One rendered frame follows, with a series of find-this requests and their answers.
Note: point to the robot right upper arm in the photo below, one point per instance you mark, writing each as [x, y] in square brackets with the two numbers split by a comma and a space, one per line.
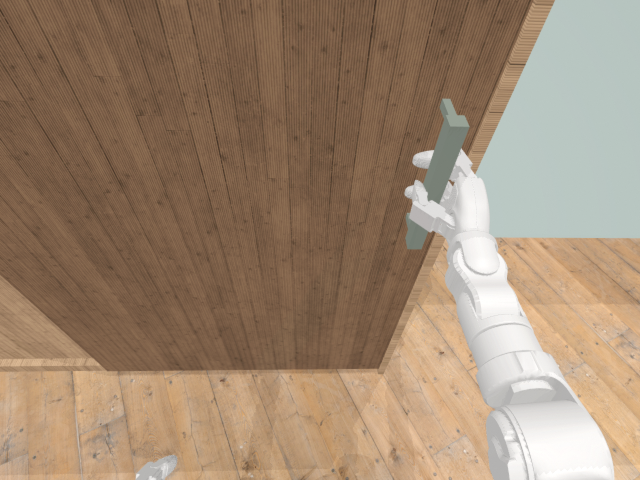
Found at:
[551, 440]

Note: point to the right robot forearm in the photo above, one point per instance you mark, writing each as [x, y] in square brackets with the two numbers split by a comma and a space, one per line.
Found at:
[512, 367]

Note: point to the left robot hand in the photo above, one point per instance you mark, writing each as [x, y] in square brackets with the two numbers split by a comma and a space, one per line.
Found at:
[158, 470]

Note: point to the wardrobe door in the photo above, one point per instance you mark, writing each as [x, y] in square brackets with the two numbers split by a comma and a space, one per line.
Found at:
[25, 332]
[219, 184]

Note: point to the right robot hand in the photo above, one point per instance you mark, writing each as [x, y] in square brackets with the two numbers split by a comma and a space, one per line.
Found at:
[466, 201]

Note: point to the handle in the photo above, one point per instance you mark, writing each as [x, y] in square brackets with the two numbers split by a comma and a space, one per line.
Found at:
[447, 149]

